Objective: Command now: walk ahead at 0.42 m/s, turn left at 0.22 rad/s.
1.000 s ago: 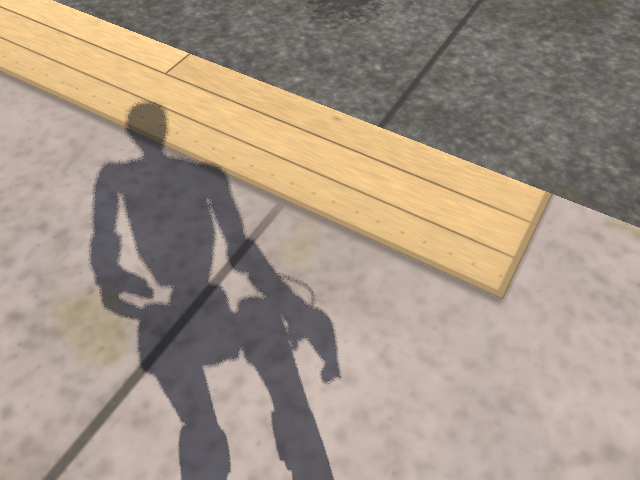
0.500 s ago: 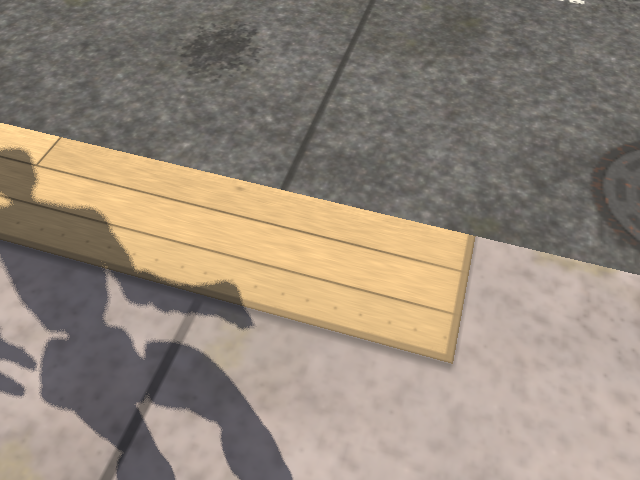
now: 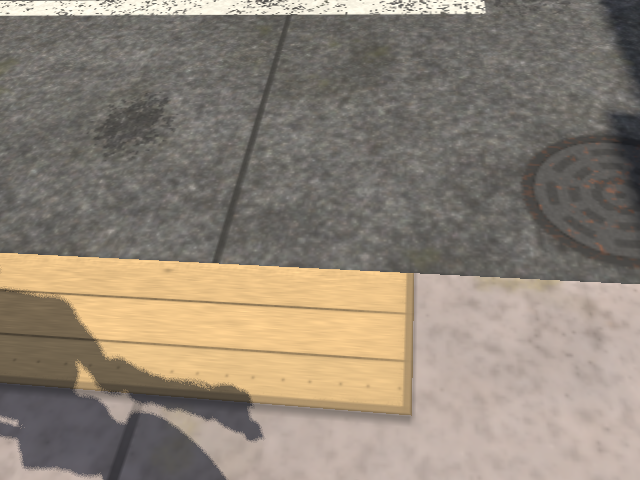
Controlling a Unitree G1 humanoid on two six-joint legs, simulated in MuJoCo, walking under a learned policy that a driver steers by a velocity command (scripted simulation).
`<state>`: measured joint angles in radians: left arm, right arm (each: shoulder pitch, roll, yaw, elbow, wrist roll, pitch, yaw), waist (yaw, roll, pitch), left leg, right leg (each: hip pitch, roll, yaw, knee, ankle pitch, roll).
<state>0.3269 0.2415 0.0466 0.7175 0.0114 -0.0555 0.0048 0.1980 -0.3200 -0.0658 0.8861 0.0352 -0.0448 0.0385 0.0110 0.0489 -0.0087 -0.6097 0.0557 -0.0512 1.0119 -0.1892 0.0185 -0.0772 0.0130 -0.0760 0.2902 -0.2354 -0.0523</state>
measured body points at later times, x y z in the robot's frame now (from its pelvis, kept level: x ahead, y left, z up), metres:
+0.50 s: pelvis +0.25 +0.07 -0.01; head +0.29 +0.08 +0.44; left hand +0.30 +0.37 -0.11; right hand +0.44 -0.17 -0.12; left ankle +0.27 +0.14 -0.75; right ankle +0.27 -0.10 -0.66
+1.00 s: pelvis +0.44 +0.08 -0.01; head +0.48 +0.09 +0.43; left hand +0.44 +0.38 -0.11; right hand +0.71 -0.09 -0.12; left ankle +0.36 +0.19 -0.68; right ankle +0.57 +0.04 -0.75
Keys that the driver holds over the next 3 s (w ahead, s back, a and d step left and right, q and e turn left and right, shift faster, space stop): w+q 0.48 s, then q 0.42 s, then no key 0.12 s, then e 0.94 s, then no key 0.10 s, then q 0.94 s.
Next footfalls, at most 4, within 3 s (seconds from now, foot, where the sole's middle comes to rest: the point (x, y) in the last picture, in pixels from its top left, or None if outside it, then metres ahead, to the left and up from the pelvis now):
0.32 left None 0.31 0.15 -0.79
0.76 right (337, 439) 0.61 0.06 -0.79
1.14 left None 0.41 0.23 -0.79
1.48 right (362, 470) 0.54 0.00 -0.79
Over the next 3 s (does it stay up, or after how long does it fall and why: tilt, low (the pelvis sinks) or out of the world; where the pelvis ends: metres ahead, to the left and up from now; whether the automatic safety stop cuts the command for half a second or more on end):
stays up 0.48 0.14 0.00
